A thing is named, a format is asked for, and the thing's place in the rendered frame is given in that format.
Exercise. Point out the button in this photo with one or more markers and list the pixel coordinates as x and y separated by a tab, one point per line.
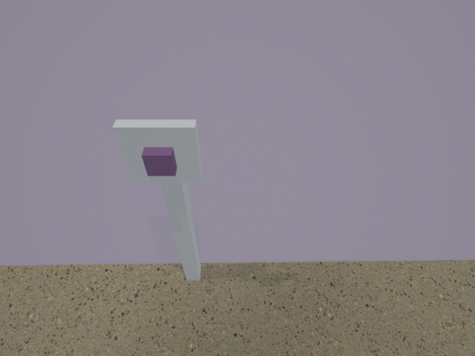
159	161

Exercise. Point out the panel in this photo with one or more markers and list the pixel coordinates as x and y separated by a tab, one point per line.
133	135

